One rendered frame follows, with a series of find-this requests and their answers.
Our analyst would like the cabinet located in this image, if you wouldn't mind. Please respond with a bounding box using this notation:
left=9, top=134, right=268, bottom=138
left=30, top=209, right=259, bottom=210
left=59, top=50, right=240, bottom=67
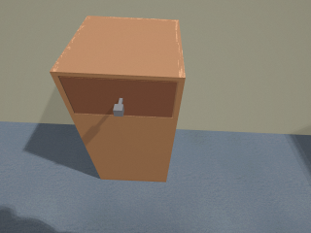
left=50, top=16, right=186, bottom=183

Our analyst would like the drawer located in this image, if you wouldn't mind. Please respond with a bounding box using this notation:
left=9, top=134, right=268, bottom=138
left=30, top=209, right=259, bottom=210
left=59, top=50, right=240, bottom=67
left=59, top=76, right=177, bottom=117

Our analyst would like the handle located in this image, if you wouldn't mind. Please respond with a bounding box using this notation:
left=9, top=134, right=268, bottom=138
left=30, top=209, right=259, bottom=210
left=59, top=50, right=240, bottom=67
left=113, top=98, right=124, bottom=117

